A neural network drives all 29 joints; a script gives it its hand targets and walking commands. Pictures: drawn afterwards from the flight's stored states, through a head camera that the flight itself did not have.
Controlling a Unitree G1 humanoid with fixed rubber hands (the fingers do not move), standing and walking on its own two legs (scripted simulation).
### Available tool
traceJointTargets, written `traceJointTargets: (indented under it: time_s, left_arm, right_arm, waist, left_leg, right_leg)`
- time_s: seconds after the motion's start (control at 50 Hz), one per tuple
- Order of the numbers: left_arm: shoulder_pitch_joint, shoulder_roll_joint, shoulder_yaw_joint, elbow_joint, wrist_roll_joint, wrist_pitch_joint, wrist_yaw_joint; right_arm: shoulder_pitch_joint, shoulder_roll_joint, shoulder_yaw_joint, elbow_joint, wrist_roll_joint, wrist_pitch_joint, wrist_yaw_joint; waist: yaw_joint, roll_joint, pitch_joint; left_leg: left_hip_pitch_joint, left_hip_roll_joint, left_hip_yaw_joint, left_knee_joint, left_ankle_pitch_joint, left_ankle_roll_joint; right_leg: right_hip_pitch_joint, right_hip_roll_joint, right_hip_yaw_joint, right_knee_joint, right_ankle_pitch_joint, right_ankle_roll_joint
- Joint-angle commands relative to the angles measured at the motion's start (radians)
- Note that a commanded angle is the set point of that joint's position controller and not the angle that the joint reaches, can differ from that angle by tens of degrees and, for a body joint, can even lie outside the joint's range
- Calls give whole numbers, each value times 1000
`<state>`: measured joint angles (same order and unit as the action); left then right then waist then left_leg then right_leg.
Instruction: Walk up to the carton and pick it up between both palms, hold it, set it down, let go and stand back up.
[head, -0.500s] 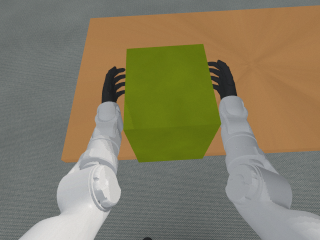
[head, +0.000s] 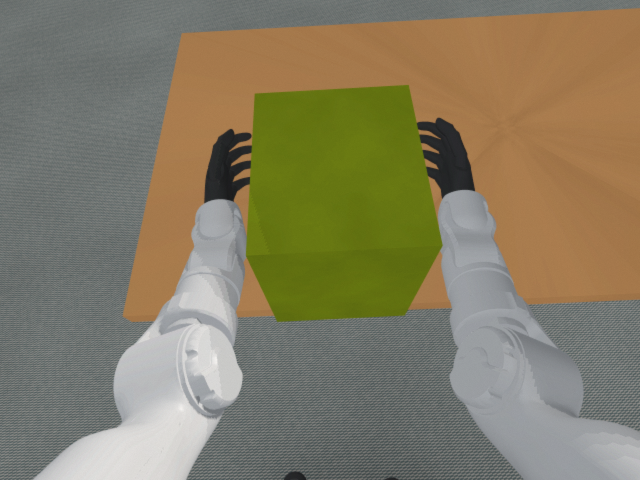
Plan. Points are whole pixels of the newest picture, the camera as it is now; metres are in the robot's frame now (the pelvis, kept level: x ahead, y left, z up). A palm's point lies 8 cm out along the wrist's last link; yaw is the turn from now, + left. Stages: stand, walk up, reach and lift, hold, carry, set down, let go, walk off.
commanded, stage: reach and lift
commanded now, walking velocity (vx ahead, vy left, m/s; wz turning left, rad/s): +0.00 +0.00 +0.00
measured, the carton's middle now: (336, 214) +0.47 -0.01 -0.03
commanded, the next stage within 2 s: none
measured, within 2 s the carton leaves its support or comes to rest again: leaves its support in 0.64 s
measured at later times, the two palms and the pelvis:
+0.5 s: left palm (217, 203) +0.45 +0.14 +0.04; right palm (449, 192) +0.45 -0.15 +0.04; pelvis -0.01 +0.00 +0.00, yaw +0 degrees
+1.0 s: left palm (197, 198) +0.42 +0.14 +0.10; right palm (465, 184) +0.42 -0.15 +0.10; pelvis -0.01 -0.01 +0.01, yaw +2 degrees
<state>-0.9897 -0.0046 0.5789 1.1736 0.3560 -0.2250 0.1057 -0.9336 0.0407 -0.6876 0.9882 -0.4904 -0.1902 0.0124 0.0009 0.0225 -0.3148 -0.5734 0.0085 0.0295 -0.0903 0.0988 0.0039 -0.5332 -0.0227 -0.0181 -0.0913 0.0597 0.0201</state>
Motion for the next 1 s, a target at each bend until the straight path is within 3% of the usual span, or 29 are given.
traceJointTargets:
  time_s: [0.0, 0.12, 0.24, 0.58, 0.66, 0.74, 0.86, 0.98]
  left_arm:
    - [-407, -449, -212, 35, 59, -19, -131]
    - [-480, -496, -252, 35, 20, -64, -124]
    - [-512, -487, -285, 50, -22, -72, -119]
    - [-629, -431, -427, -1, -159, 10, -104]
    - [-649, -482, -460, -52, -205, 25, -109]
    - [-653, -517, -456, -108, -214, 15, -125]
    - [-613, -496, -401, -105, -149, 52, -135]
    - [-578, -481, -354, -175, -87, 141, -142]
  right_arm:
    - [-354, 490, 213, 96, -54, -9, 67]
    - [-431, 518, 272, 81, -37, -67, 61]
    - [-466, 511, 320, 89, -5, -73, 61]
    - [-586, 503, 434, 82, 153, 27, 83]
    - [-625, 558, 499, 19, 217, 52, 81]
    - [-632, 597, 545, -54, 229, 44, 67]
    - [-578, 565, 530, -53, 236, 94, 64]
    - [-536, 517, 442, -88, 185, 169, 78]
  waist:
    - [28, -30, -505]
    - [43, -30, -610]
    - [38, -30, -641]
    - [7, -14, -736]
    - [-1, -33, -769]
    - [-6, -55, -776]
    - [5, -44, -567]
    - [-1, -30, -460]
  left_leg:
    - [225, -40, 25, 60, 415, 50]
    - [260, -36, 32, 84, 488, 52]
    - [296, -33, 29, 111, 497, 40]
    - [459, -25, 5, 236, 474, -4]
    - [445, -26, 1, 260, 496, 2]
    - [370, -36, 6, 226, 498, 22]
    - [412, -42, -7, 191, 381, 15]
    - [479, -41, -14, 163, 274, 12]
  right_leg:
    - [372, 35, -4, 59, 413, -24]
    - [392, 32, -12, 95, 510, -25]
    - [372, 42, -16, 123, 503, -22]
    - [303, 63, -23, 196, 404, -20]
    - [387, 61, -13, 244, 505, -12]
    - [568, 46, 2, 289, 655, -7]
    - [554, 55, 2, 232, 496, -10]
    - [477, 68, -19, 135, 271, -22]
